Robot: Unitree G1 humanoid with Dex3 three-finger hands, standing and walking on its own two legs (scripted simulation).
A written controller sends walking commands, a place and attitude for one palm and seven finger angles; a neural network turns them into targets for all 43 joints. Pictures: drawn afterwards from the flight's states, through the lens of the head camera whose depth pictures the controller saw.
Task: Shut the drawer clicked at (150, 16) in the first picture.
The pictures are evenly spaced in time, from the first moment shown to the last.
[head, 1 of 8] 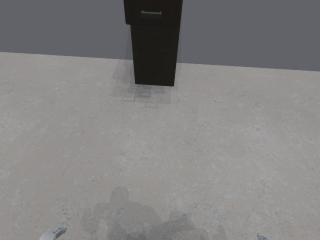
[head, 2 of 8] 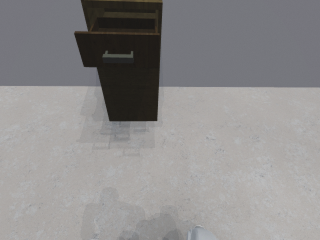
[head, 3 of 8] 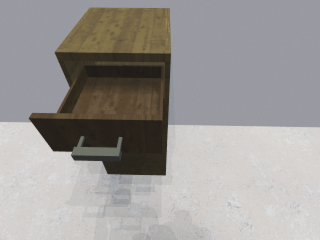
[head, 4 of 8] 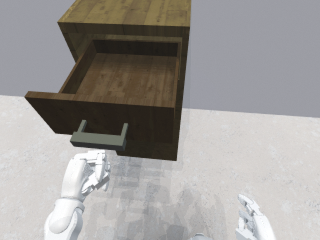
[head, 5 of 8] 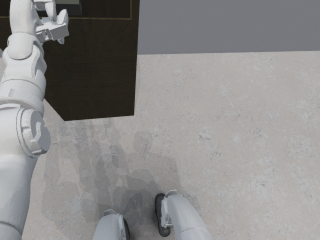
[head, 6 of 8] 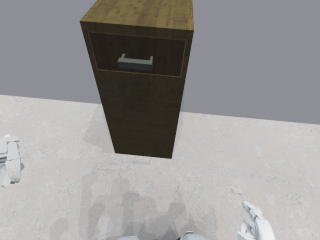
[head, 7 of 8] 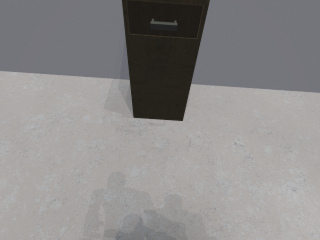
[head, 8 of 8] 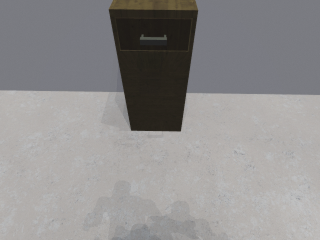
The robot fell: no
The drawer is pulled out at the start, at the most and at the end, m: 0.28 0.28 0.00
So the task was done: yes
